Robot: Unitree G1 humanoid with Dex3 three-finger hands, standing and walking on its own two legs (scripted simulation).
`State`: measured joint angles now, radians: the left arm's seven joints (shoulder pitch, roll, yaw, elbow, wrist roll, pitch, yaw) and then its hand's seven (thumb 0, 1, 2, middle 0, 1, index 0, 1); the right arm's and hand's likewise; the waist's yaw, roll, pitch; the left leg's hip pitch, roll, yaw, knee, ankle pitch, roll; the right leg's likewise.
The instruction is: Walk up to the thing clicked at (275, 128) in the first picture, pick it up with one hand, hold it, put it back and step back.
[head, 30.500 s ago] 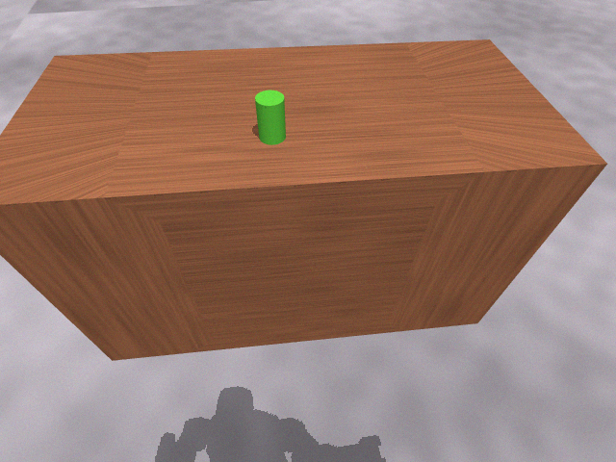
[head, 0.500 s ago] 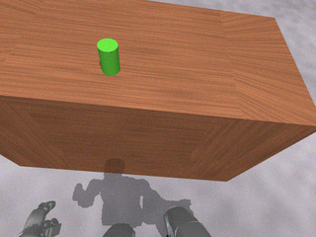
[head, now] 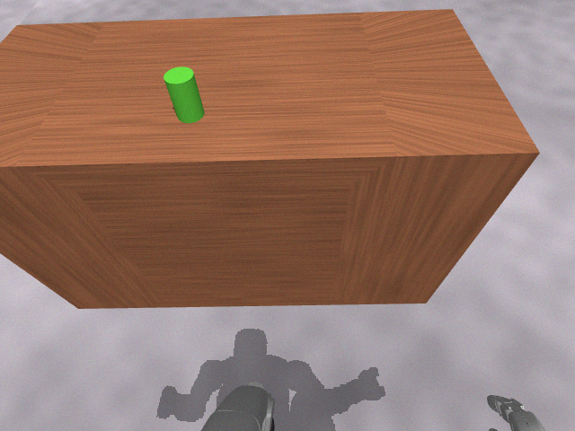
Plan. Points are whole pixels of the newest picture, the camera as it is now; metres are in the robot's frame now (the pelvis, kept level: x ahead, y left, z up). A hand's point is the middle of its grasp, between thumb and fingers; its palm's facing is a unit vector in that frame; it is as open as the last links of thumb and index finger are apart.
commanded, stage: step back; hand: left
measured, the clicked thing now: (185, 95) +0.71 +0.26 +0.03
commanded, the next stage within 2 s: none
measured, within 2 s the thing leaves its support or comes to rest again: neither
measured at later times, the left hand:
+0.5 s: hand out of the picture -0.06 +0.27 -0.15, palm faces +0.14 -0.93 -0.35, open 7.4 cm
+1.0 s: hand out of the picture -0.24 +0.24 -0.15, palm faces +0.13 -0.89 -0.44, open 7.4 cm
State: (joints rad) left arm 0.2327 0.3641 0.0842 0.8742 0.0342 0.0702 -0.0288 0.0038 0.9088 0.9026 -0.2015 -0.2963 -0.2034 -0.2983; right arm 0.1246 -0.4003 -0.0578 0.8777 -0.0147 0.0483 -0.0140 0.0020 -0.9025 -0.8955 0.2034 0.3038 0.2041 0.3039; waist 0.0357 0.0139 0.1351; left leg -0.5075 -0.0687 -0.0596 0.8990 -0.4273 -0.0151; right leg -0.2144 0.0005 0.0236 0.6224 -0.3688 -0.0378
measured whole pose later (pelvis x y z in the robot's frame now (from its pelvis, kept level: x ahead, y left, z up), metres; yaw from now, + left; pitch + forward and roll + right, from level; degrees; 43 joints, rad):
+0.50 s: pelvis -0.15 -0.01 +0.00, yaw +7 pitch -2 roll -1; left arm 0.12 0.39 0.09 0.81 0.00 0.08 0.01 0.00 0.91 0.90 -0.20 -0.30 -0.20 -0.30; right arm 0.15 -0.35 -0.03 0.87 -0.04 0.02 -0.01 0.00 -0.90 -0.90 0.21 0.30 0.21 0.30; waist 0.01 -0.04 0.17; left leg -0.29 0.02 0.00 0.60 -0.28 0.02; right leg -0.46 0.10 0.11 1.20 -0.53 0.00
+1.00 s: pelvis -0.32 -0.05 -0.02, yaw +9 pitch -2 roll +1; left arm 0.13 0.41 0.06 0.80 0.03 0.05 0.02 0.01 0.90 0.90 -0.20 -0.30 -0.21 -0.30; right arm 0.17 -0.39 -0.05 0.88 -0.02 0.05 -0.01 0.00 -0.90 -0.90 0.20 0.30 0.20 0.30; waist 0.02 -0.01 0.18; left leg -0.28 -0.04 -0.03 0.70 -0.38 0.00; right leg -0.40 -0.08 -0.03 0.75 -0.31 0.01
